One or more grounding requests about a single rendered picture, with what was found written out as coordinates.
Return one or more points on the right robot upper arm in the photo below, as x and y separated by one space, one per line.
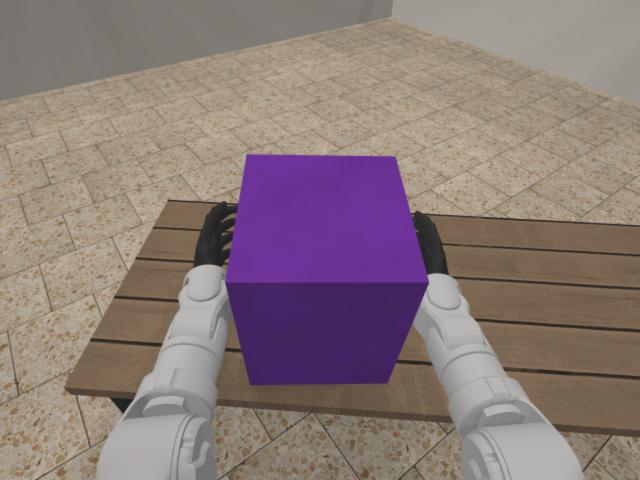
529 451

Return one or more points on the robot right hand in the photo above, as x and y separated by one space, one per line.
430 244

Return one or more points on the table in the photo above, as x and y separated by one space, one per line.
558 302

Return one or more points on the carton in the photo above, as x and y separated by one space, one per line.
325 273

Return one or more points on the left robot forearm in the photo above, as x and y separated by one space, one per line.
184 377

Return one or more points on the right robot forearm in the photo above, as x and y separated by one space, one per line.
479 391

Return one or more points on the robot left hand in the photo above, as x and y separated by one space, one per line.
210 242

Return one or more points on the left robot upper arm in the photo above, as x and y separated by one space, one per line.
169 447

